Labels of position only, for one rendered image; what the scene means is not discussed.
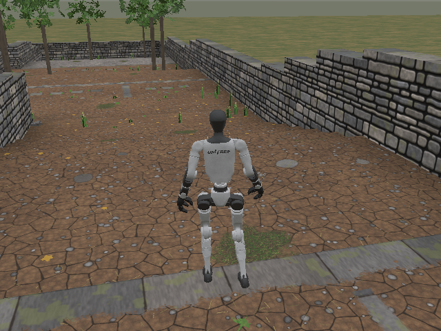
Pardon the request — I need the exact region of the robot left hand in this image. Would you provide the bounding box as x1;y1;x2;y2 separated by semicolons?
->
177;196;193;213

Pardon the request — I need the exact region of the robot right thigh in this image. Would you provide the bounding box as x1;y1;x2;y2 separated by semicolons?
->
230;193;244;242

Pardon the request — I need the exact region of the right robot forearm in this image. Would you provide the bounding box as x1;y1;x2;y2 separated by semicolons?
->
248;166;262;189

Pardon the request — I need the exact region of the right robot upper arm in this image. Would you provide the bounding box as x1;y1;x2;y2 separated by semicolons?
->
233;139;254;177

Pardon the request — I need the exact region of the left robot upper arm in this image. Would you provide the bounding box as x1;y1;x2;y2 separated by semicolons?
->
186;140;205;179

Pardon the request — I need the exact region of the robot left thigh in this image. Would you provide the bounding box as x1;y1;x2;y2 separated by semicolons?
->
197;192;212;239

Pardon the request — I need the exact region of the robot right hand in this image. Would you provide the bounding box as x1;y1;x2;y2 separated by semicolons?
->
248;186;264;199

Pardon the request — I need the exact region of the left robot forearm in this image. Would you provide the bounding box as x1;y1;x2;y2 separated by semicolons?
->
178;169;193;199

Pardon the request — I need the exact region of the robot thigh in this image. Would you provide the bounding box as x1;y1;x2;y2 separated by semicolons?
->
197;192;212;239
230;193;244;242

